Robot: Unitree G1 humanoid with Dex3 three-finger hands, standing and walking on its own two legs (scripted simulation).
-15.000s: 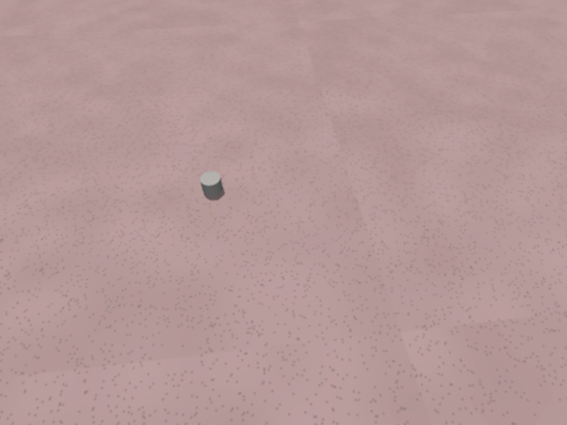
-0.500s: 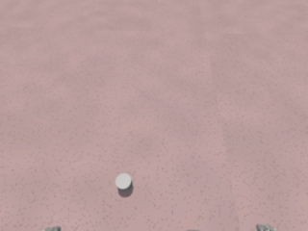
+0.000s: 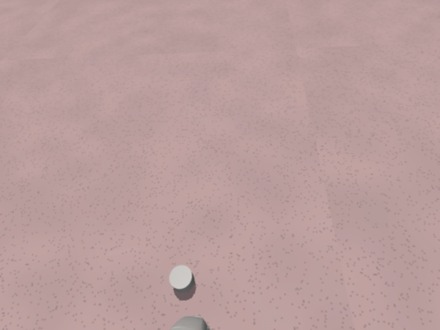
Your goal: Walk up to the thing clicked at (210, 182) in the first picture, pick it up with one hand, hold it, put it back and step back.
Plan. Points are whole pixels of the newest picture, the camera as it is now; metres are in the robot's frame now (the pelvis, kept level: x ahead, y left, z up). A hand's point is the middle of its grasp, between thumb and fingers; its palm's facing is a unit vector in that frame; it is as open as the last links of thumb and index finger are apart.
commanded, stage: walk up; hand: left
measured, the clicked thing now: (182, 279) +0.39 +0.25 -0.74
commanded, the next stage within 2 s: none
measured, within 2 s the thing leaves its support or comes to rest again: neither
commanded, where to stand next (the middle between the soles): +0.00 +0.02 m, yaw -2 degrees
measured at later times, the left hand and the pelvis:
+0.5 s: hand out of the picture +0.07 +0.28 -0.16, palm faces -0.06 -0.92 -0.39, open 7.4 cm; pelvis -0.03 +0.02 -0.02, yaw -2 degrees
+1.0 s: hand out of the picture +0.08 +0.30 -0.15, palm faces -0.02 -0.94 -0.35, open 7.4 cm; pelvis -0.01 +0.04 +0.00, yaw -1 degrees
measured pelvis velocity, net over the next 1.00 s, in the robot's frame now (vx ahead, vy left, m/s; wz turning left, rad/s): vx -0.01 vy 0.04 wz -0.02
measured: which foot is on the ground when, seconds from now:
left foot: up 0.00-0.14, down 0.16-1.00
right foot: down 0.00-0.18, up 0.20-0.40, down 0.42-1.00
